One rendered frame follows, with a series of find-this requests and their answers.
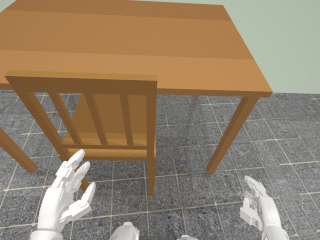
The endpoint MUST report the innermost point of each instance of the robot left thigh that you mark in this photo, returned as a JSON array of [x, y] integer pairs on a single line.
[[125, 232]]

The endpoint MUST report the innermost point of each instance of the right robot forearm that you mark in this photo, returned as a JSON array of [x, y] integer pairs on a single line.
[[273, 233]]

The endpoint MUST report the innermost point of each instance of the chair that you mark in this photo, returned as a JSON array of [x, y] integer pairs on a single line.
[[115, 118]]

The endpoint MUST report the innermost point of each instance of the robot right hand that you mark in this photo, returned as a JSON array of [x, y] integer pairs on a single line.
[[263, 211]]

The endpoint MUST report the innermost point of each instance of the table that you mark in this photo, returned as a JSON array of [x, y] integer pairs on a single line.
[[194, 49]]

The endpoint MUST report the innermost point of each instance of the robot left shin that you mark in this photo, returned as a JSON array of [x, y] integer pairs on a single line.
[[128, 223]]

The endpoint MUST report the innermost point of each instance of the left robot forearm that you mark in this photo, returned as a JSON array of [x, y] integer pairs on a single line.
[[46, 234]]

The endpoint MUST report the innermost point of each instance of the robot left hand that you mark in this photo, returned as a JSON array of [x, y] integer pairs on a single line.
[[59, 195]]

